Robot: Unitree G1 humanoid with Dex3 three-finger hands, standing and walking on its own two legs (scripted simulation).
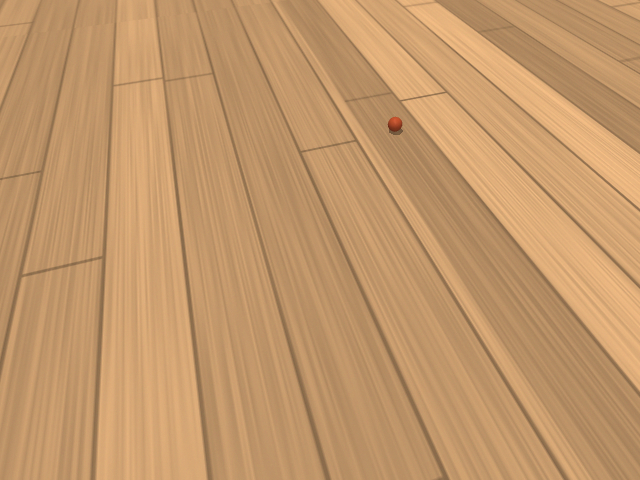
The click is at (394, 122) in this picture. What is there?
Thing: free ball
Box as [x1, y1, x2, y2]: [388, 117, 401, 131]
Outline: 392,117 388,122 388,127 391,130 395,131 400,128 401,120 397,117
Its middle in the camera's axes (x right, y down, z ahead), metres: +0.42 -0.60 +2.07
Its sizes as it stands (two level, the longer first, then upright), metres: 0.076 0.076 0.076
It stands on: the floor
